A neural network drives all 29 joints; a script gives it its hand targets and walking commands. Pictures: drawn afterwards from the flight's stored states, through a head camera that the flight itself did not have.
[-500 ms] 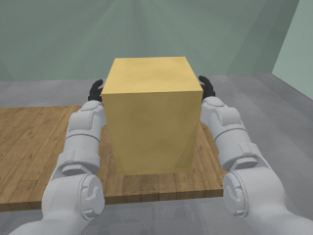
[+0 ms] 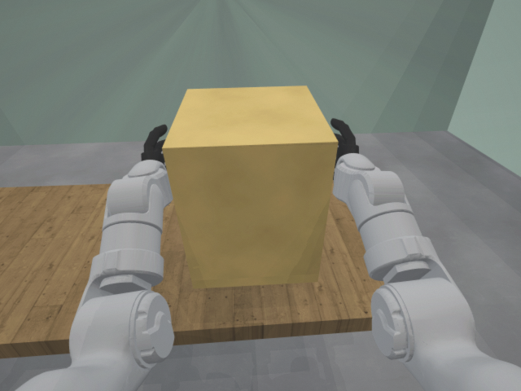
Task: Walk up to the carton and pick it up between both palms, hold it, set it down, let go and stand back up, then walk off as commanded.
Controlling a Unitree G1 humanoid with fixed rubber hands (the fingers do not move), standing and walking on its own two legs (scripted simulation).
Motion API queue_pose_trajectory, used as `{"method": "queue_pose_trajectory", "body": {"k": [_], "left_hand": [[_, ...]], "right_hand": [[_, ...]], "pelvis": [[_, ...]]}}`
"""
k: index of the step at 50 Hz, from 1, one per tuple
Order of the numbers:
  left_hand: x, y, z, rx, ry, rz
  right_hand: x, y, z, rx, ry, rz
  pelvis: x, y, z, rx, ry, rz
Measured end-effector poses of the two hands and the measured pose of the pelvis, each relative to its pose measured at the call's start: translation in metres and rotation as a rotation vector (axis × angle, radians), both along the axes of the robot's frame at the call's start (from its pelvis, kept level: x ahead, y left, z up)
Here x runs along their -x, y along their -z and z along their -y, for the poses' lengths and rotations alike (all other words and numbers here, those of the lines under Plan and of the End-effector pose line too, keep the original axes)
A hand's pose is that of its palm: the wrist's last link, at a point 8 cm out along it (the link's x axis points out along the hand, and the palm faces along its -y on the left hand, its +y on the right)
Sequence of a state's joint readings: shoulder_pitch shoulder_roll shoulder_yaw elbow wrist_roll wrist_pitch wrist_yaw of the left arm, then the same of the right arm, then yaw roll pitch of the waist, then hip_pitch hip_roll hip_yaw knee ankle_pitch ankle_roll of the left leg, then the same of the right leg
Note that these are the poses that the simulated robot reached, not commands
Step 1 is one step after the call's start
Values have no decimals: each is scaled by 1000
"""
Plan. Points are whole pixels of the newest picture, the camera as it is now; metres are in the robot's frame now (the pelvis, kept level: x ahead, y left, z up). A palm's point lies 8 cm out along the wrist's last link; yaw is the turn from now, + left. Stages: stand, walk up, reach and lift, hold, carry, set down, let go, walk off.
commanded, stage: hold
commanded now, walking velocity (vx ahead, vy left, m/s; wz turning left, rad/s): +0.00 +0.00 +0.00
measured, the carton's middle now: (251, 184) +0.40 +0.02 +0.21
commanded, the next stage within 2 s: none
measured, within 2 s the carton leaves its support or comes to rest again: neither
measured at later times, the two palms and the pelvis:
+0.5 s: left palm (158, 172) +0.38 +0.16 +0.24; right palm (348, 167) +0.38 -0.13 +0.25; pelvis +0.00 +0.00 +0.00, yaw +0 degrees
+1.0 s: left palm (158, 172) +0.38 +0.16 +0.24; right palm (348, 167) +0.38 -0.13 +0.25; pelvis +0.00 +0.00 +0.00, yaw +0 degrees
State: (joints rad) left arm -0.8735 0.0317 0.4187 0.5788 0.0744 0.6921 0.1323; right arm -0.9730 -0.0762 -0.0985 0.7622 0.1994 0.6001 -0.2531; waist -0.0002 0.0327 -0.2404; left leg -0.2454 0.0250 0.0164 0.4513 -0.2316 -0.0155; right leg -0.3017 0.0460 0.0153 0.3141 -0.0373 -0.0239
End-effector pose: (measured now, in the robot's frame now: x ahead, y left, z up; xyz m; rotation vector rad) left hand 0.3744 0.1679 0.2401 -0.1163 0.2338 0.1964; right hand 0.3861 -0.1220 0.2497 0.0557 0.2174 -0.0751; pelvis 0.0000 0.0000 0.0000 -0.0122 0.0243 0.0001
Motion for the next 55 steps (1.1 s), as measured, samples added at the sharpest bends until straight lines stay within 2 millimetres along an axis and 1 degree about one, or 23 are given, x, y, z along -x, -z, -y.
{"method": "queue_pose_trajectory", "body": {"k": [11,55], "left_hand": [[0,0,5,-15,16,-27],[-1,1,4,-14,18,-29]], "right_hand": [[3,3,5,-2,11,-26],[3,2,4,-8,15,-26]], "pelvis": [[1,0,0,0,0,3],[0,0,0,0,-1,2]]}}
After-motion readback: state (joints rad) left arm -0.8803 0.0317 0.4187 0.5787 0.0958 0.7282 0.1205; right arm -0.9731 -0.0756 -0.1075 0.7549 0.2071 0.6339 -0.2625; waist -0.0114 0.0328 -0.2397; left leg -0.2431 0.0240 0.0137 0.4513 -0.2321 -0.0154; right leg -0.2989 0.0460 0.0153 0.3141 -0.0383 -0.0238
